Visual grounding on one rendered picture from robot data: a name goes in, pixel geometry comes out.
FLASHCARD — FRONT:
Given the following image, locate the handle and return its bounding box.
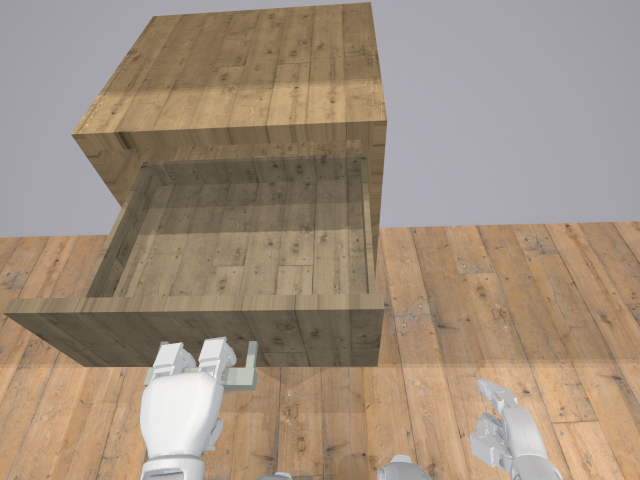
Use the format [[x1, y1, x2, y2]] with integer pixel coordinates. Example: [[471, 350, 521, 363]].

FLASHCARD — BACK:
[[144, 341, 258, 390]]

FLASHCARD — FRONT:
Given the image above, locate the drawer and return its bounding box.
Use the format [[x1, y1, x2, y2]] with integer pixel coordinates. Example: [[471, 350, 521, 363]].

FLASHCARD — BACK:
[[3, 153, 384, 367]]

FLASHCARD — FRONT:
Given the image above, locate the right robot hand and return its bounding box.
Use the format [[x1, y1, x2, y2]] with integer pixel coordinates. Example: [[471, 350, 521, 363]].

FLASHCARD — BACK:
[[470, 378, 548, 474]]

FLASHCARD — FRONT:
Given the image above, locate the cabinet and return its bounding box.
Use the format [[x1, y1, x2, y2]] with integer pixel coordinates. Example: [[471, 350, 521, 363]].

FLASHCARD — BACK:
[[71, 2, 387, 276]]

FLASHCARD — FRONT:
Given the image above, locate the right robot shin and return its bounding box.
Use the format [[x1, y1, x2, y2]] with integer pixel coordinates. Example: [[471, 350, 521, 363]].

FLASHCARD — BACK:
[[390, 455, 412, 463]]

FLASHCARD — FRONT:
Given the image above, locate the left robot hand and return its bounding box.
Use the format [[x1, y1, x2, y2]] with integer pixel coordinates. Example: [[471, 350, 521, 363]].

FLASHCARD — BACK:
[[140, 337, 237, 459]]

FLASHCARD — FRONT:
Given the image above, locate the robot left forearm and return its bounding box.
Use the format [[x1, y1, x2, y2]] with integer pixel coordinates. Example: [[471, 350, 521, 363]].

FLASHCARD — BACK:
[[140, 454, 205, 480]]

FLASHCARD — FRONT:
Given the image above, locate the robot right forearm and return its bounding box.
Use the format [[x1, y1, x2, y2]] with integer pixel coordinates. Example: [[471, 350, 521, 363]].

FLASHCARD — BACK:
[[510, 455, 563, 480]]

